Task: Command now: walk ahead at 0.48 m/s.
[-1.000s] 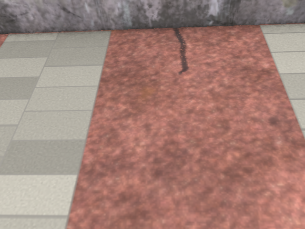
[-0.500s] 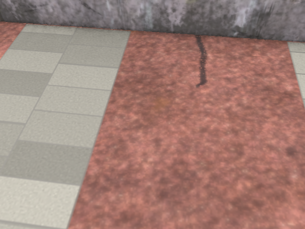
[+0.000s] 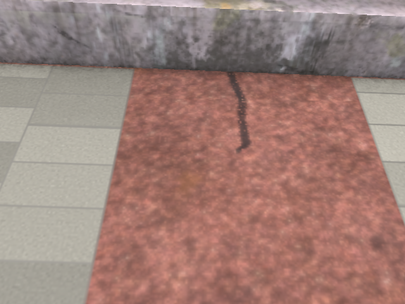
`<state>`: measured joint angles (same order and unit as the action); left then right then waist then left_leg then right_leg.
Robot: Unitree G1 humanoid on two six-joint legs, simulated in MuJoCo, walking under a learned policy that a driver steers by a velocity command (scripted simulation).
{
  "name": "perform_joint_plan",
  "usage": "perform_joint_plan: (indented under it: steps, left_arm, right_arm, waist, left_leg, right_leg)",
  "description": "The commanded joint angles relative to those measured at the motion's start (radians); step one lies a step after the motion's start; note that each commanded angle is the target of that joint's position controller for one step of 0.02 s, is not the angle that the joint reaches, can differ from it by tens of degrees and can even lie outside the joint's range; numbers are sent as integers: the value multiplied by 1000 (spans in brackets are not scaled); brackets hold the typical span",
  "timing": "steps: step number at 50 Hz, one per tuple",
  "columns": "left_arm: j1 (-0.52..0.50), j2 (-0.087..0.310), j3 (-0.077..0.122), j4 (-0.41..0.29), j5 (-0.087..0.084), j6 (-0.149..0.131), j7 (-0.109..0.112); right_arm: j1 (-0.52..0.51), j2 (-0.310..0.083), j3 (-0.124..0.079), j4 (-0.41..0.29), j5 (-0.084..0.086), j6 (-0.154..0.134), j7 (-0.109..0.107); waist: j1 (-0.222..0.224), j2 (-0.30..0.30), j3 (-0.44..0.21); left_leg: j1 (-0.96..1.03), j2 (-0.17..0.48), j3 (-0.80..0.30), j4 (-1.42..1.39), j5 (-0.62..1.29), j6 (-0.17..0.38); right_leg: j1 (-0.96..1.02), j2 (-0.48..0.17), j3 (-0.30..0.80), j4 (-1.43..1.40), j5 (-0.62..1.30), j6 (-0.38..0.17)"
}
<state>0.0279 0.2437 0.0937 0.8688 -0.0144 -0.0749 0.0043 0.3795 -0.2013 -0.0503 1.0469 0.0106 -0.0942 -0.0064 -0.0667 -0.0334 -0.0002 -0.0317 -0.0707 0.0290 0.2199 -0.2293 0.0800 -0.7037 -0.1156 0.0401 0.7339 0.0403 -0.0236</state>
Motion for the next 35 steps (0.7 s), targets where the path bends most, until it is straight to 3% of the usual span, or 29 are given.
perform_joint_plan:
  steps: [1,5,7,8,9,10,11,12,13,14,15,16,17,19,20,24,27,31,33,35]
  left_arm:
    - [-120,6,-15,-76,-6,-5,-17]
    - [-247,14,-32,-128,-13,-19,-39]
    - [-245,37,-29,-140,-13,-28,-50]
    - [-196,61,-20,-133,-11,-31,-51]
    - [-81,95,-3,-101,-9,-32,-49]
    - [123,146,22,-40,-6,-30,-43]
    - [326,225,42,1,16,-25,-30]
    - [367,237,33,18,22,-19,-34]
    - [327,142,8,10,13,-13,-31]
    - [218,107,-4,-11,4,-15,-27]
    - [146,88,-12,-23,6,-21,-32]
    - [115,69,-18,-25,14,-28,-38]
    - [109,51,-25,-19,20,-31,-42]
    - [130,65,-23,2,16,-36,-41]
    - [144,78,-20,11,15,-37,-35]
    - [215,123,-12,35,15,-32,-9]
    - [269,139,-10,53,5,-30,-5]
    - [343,151,-5,89,-6,-20,-3]
    - [353,163,0,98,-7,-11,1]
    - [332,180,6,96,-8,-1,5]
  right_arm:
    - [15,-147,-21,-42,7,-14,-10]
    - [84,-161,-26,-10,8,-5,-8]
    - [79,-179,-33,-7,7,4,-9]
    - [65,-194,-37,-12,6,7,-8]
    - [43,-202,-39,-18,8,12,-7]
    - [6,-191,-33,-35,2,13,-4]
    - [5,-146,-18,-66,-7,4,0]
    - [119,-40,17,-57,0,-19,12]
    - [45,-150,-12,-57,21,-37,19]
    - [-48,-186,-24,-88,37,-46,19]
    - [-98,-174,-26,-99,33,-44,8]
    - [-110,-158,-34,-103,20,-36,0]
    - [-89,-136,-35,-104,14,-22,-3]
    - [-74,-90,-32,-113,9,0,-8]
    - [-99,-89,-33,-125,7,7,-10]
    - [-256,-101,-32,-184,-8,11,-6]
    - [-362,-91,-22,-214,-3,8,4]
    - [-477,-104,-14,-259,9,6,24]
    - [-495,-122,-15,-278,11,-2,37]
    - [-432,-153,-26,-270,12,-10,43]
  waist:
    - [2,98,64]
    - [-24,98,108]
    - [0,112,85]
    - [33,136,41]
    - [96,154,-31]
    - [186,155,-146]
    - [235,35,-307]
    - [169,-228,-455]
    - [192,-151,-373]
    - [168,-103,-209]
    - [132,-2,-128]
    - [100,23,-74]
    - [66,11,-66]
    - [41,-17,-43]
    - [40,-24,-20]
    - [72,-19,26]
    - [104,-25,41]
    - [140,-31,72]
    - [131,-39,75]
    - [85,-59,40]
  left_leg:
    - [-44,239,-119,-69,404,69]
    - [109,304,-143,-16,414,101]
    - [157,323,-137,50,574,94]
    - [161,320,-128,109,750,84]
    - [150,298,-106,222,921,70]
    - [19,255,-78,419,934,44]
    - [-287,170,-32,755,590,3]
    - [-580,10,-87,1053,-298,-34]
    - [-677,65,-173,1155,-321,-16]
    - [-723,116,-136,1145,-233,-11]
    - [-686,158,-110,1090,-150,-12]
    - [-643,183,-104,1036,-104,-19]
    - [-589,204,-110,1004,-75,-20]
    - [-565,220,-100,933,-60,-35]
    - [-587,228,-92,893,-34,-48]
    - [-651,226,-74,649,196,-79]
    - [-593,187,-45,466,322,-78]
    - [-604,163,-41,352,296,-66]
    - [-598,156,-44,314,225,-41]
    - [-488,127,-19,283,152,-13]
  right_leg:
    - [41,41,-44,-117,83,-3]
    - [-21,56,-54,-209,-9,-30]
    - [40,80,-73,-244,-92,-60]
    - [143,111,-95,-250,-122,-78]
    - [313,146,-121,-272,-105,-105]
    - [612,122,-90,-250,-45,-149]
    - [990,-100,181,-224,-40,-241]
    - [1218,-311,625,-347,-152,-372]
    - [1155,-262,607,-398,-219,-327]
    - [986,-224,435,-429,-159,-285]
    - [824,-180,333,-466,-79,-255]
    - [707,-149,270,-500,-15,-240]
    - [637,-125,230,-532,-8,-232]
    - [562,-114,184,-579,-12,-237]
    - [537,-110,158,-600,-12,-239]
    - [526,-82,83,-633,-8,-212]
    - [533,-55,29,-629,-21,-180]
    - [650,-104,39,-588,-61,-173]
    - [713,-140,54,-547,-40,-161]
    - [742,-149,51,-469,104,-140]
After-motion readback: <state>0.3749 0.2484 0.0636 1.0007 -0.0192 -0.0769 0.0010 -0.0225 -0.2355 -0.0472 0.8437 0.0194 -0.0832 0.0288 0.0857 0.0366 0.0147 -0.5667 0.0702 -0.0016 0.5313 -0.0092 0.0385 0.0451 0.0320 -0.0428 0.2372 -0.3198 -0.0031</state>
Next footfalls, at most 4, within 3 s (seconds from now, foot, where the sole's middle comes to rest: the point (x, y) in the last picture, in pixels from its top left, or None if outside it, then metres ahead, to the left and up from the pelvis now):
0.20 right None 0.31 -0.14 -0.78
0.74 left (158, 276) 0.59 0.11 -0.78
1.18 right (222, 251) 0.67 -0.11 -0.78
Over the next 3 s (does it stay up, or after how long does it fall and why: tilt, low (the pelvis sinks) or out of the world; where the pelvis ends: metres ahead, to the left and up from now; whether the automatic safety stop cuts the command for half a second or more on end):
stays up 0.65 -0.01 -0.01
